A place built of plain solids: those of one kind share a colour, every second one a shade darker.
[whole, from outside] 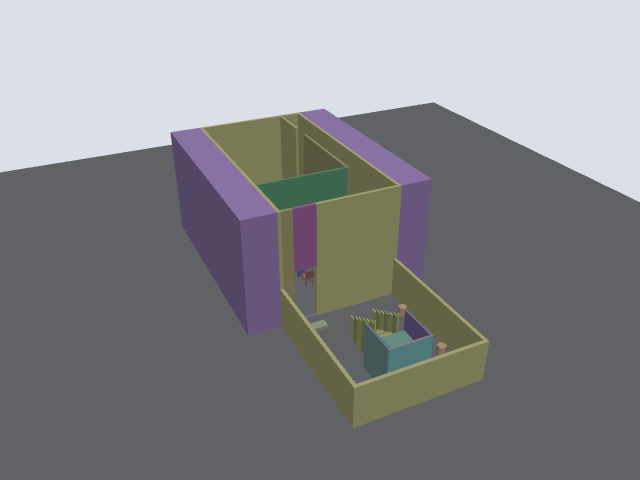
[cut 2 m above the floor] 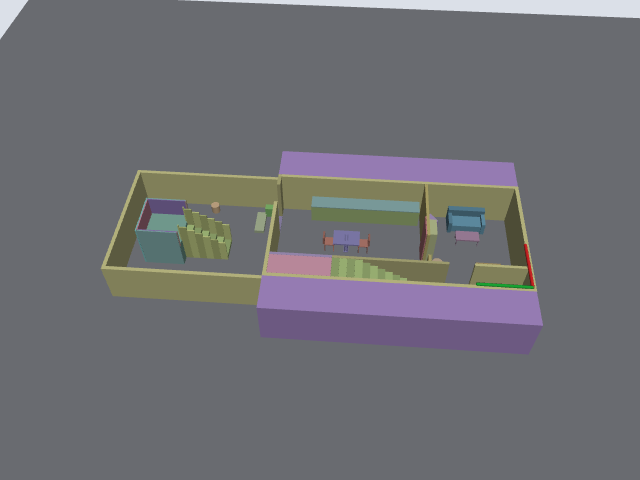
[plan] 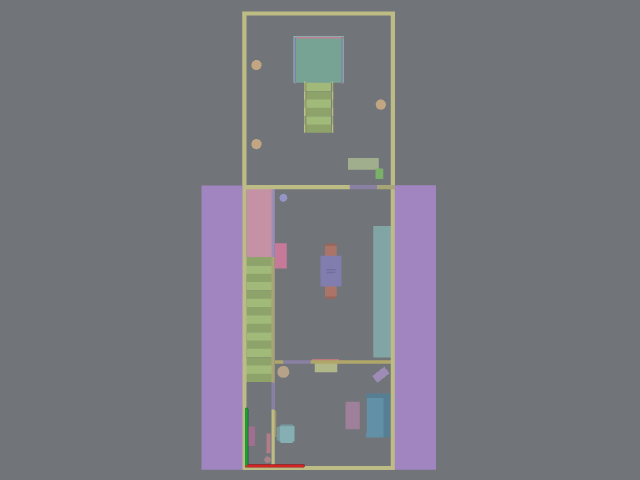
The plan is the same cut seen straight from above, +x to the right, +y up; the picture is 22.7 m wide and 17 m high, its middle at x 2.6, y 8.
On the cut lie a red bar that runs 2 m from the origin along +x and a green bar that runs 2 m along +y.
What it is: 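A terraced town house, two up and two down, 5.1 m between the party walls, 9.8 m deep; a hall 0.88 m wide; a stair of 16 risers of 165 mm on goings of 295 mm, 0.88 m wide, straight between the party wall and the hall's partition, arriving straight on the upper floor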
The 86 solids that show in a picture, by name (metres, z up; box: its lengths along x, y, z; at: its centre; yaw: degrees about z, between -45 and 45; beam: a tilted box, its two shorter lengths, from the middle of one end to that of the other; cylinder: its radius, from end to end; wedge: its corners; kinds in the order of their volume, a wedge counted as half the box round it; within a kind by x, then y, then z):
{
 "neighbour_1": {"box": [1.46, 10.08, 5.28], "at": [-0.87, 4.9, 2.59]},
 "neighbour_2": {"box": [1.46, 10.08, 5.28], "at": [5.98, 4.9, 2.59]},
 "wall_1": {"box": [0.15, 10.1, 5.28], "at": [-0.07, 4.9, 2.59]},
 "wall_2": {"box": [0.15, 6.3, 1.85], "at": [-0.07, 12.95, 0.88]},
 "wall_3": {"box": [0.12, 2.0, 5.28], "at": [0.94, 1.0, 2.59]},
 "wall_4": {"box": [0.12, 4.44, 5.28], "at": [0.94, 5.18, 2.59]},
 "wall_5": {"box": [3.81, 0.15, 5.28], "at": [1.75, 9.87, 2.59]},
 "wall_6": {"box": [5.41, 0.15, 5.28], "at": [2.55, -0.07, 2.59]},
 "wall_7": {"box": [5.41, 0.15, 1.85], "at": [2.55, 16.02, 0.88]},
 "wall_8": {"box": [0.64, 0.15, 5.28], "at": [4.94, 9.87, 2.59]},
 "wall_9": {"box": [0.15, 10.1, 5.28], "at": [5.18, 4.9, 2.59]},
 "wall_10": {"box": [0.15, 6.3, 1.85], "at": [5.18, 12.95, 0.88]},
 "tread_1": {"box": [0.88, 0.3, 0.21], "at": [0.44, 3.11, 0.06]},
 "tread_2": {"box": [0.88, 0.3, 0.38], "at": [0.44, 3.41, 0.14]},
 "tread_3": {"box": [0.88, 0.3, 0.54], "at": [0.44, 3.7, 0.22]},
 "tread_4": {"box": [0.88, 0.3, 0.71], "at": [0.44, 4.0, 0.3]},
 "tread_5": {"box": [0.88, 0.3, 0.87], "at": [0.44, 4.3, 0.39]},
 "tread_6": {"box": [0.88, 0.3, 1.04], "at": [0.44, 4.59, 0.47]},
 "tread_7": {"box": [0.88, 0.3, 1.2], "at": [0.44, 4.89, 0.55]},
 "tread_8": {"box": [0.88, 0.3, 1.37], "at": [0.44, 5.18, 0.63]},
 "tread_9": {"box": [0.88, 0.3, 1.53], "at": [0.44, 5.48, 0.72]},
 "tread_10": {"box": [0.88, 0.3, 1.7], "at": [0.44, 5.77, 0.8]},
 "tread_11": {"box": [0.88, 0.3, 1.86], "at": [0.44, 6.07, 0.88]},
 "tread_12": {"box": [0.88, 0.3, 2.03], "at": [0.44, 6.36, 0.96]},
 "tread_13": {"box": [0.88, 0.3, 2.19], "at": [0.44, 6.66, 1.05]},
 "tread_14": {"box": [0.88, 0.3, 2.35], "at": [0.44, 6.95, 1.13]},
 "tread_15": {"box": [0.88, 0.3, 2.52], "at": [0.44, 7.25, 1.21]},
 "tread_16": {"box": [0.88, 0.3, 0.21], "at": [2.55, 11.94, 0.06]},
 "tread_17": {"box": [0.88, 0.3, 0.38], "at": [2.55, 12.24, 0.14]},
 "tread_18": {"box": [0.88, 0.3, 0.54], "at": [2.55, 12.53, 0.22]},
 "tread_19": {"box": [0.88, 0.3, 0.71], "at": [2.55, 12.83, 0.3]},
 "tread_20": {"box": [0.88, 0.3, 0.87], "at": [2.55, 13.13, 0.39]},
 "tread_21": {"box": [0.88, 0.3, 1.04], "at": [2.55, 13.42, 0.47]},
 "under_landing_1": {"box": [0.88, 2.4, 2.58], "at": [0.44, 8.6, 1.24]},
 "plat_1": {"box": [1.68, 1.6, 1.2], "at": [2.55, 14.37, 0.55]},
 "kitchen_run_units_1": {"box": [0.6, 4.66, 0.91], "at": [4.81, 6.17, 0.41]},
 "bedroom_front_wall_1": {"box": [4.16, 0.12, 2.7], "at": [3.02, 7.34, 3.88]},
 "kitchen_wall_1": {"box": [2.83, 0.12, 2.58], "at": [3.69, 3.68, 1.24]},
 "sofa_1": {"box": [0.65, 1.24, 0.37], "at": [4.58, 1.79, 0.24]},
 "sofa_2": {"box": [0.86, 0.16, 0.65], "at": [4.66, 1.09, 0.28]},
 "sofa_3": {"box": [0.86, 0.16, 0.65], "at": [4.66, 2.49, 0.28]},
 "sofa_4": {"box": [0.24, 1.56, 0.83], "at": [4.97, 1.79, 0.36]},
 "partition_low_beyond_1": {"box": [0.12, 2.4, 2.58], "at": [0.94, 8.6, 1.24]},
 "shelf_1": {"box": [0.8, 0.3, 1.95], "at": [2.81, 3.47, 0.93]},
 "back_wall_over_door_1": {"box": [0.98, 0.15, 2.74], "at": [4.14, 9.87, 3.86]},
 "guard_ground_1": {"box": [0.06, 1.6, 2.1], "at": [1.68, 14.37, 1.0]},
 "guard_ground_2": {"box": [0.06, 1.6, 2.1], "at": [3.42, 14.37, 1.0]},
 "dresser_1": {"box": [0.42, 0.9, 0.92], "at": [1.21, 7.43, 0.41]},
 "piece_1": {"box": [0.06, 0.3, 1.11], "at": [2.06, 11.94, 0.51]},
 "piece_2": {"box": [0.06, 0.3, 1.28], "at": [2.06, 12.24, 0.59]},
 "piece_3": {"box": [0.06, 0.3, 1.44], "at": [2.06, 12.53, 0.67]},
 "piece_4": {"box": [0.06, 0.3, 1.61], "at": [2.06, 12.83, 0.75]},
 "piece_5": {"box": [0.06, 0.3, 1.77], "at": [2.06, 13.13, 0.84]},
 "piece_6": {"box": [0.06, 0.3, 1.94], "at": [2.06, 13.42, 0.92]},
 "piece_7": {"box": [0.06, 0.05, 2.1], "at": [2.06, 13.59, 1.0]},
 "piece_8": {"box": [0.06, 0.3, 1.11], "at": [3.04, 11.94, 0.51]},
 "piece_9": {"box": [0.06, 0.3, 1.28], "at": [3.04, 12.24, 0.59]},
 "piece_10": {"box": [0.06, 0.3, 1.44], "at": [3.04, 12.53, 0.67]},
 "piece_11": {"box": [0.06, 0.3, 1.61], "at": [3.04, 12.83, 0.75]},
 "piece_12": {"box": [0.06, 0.3, 1.77], "at": [3.04, 13.13, 0.84]},
 "piece_13": {"box": [0.06, 0.3, 1.94], "at": [3.04, 13.42, 0.92]},
 "guard_far_ground_1": {"box": [1.8, 0.06, 2.1], "at": [2.55, 15.2, 1.0]},
 "guard_whole_1": {"box": [0.06, 1.6, 0.9], "at": [1.71, 14.37, 1.6]},
 "guard_whole_2": {"box": [0.06, 1.6, 0.9], "at": [3.39, 14.37, 1.6]},
 "plant_pot_1": {"cylinder": 0.18, "from": [0.35, 11.4, 0.0], "to": [0.35, 11.4, 0.38]},
 "plant_pot_2": {"cylinder": 0.18, "from": [0.35, 14.2, 0.0], "to": [0.35, 14.2, 0.38]},
 "plant_pot_3": {"cylinder": 0.18, "from": [4.76, 12.8, 0.0], "to": [4.76, 12.8, 0.38]},
 "kitchen_run_worktop_1": {"box": [0.62, 4.66, 0.04], "at": [4.8, 6.17, 0.88]},
 "shoe_rack_1": {"box": [0.3, 0.7, 0.5], "at": [0.15, 1.05, 0.2]},
 "door_leaf_kitchen_1": {"box": [0.96, 0.05, 2.07], "at": [2.79, 3.76, 0.98]},
 "guard_far_whole_1": {"box": [1.68, 0.06, 0.9], "at": [2.55, 15.17, 1.6]},
 "yard_step_1": {"box": [1.09, 0.41, 0.2], "at": [4.14, 10.7, 0.05]},
 "meeting_table_1": {"box": [0.75, 1.1, 0.07], "at": [2.99, 6.9, 0.7]},
 "radiator_1": {"box": [0.14, 0.7, 0.6], "at": [0.78, 0.8, 0.42]},
 "bin_recycle_1": {"box": [0.28, 0.38, 0.55], "at": [4.71, 10.35, 0.23]},
 "box_cardboard_1": {"box": [0.55, 0.31, 0.31], "at": [4.76, 3.23, 0.11], "yaw": 37.6},
 "floor_lamp_1": {"cylinder": 0.21, "from": [1.3, 3.33, 1.25], "to": [1.3, 3.33, 1.55]},
 "coffee_table_1": {"box": [0.5, 0.98, 0.07], "at": [3.76, 1.79, 0.36]},
 "armchair_shell_1": {"box": [0.54, 0.55, 0.1], "at": [1.43, 1.13, 0.4]},
 "threshold_1": {"box": [0.13, 0.95, 0.07], "at": [0.94, 2.48, -0.01]},
 "threshold_2": {"box": [0.97, 0.13, 0.07], "at": [1.79, 3.68, -0.01]},
 "threshold_3": {"box": [0.96, 0.16, 0.08], "at": [4.14, 9.87, -0.01]},
 "side_chair_1": {"box": [0.42, 0.42, 0.04], "at": [2.99, 6.2, 0.43]},
 "side_chair_2": {"box": [0.42, 0.42, 0.04], "at": [2.99, 7.6, 0.43]},
 "side_chair_3": {"box": [0.38, 0.08, 0.38], "at": [2.99, 7.84, 0.65]},
 "bin_waste_1": {"cylinder": 0.14, "from": [1.3, 9.5, 0.0], "to": [1.3, 9.5, 0.31]}
}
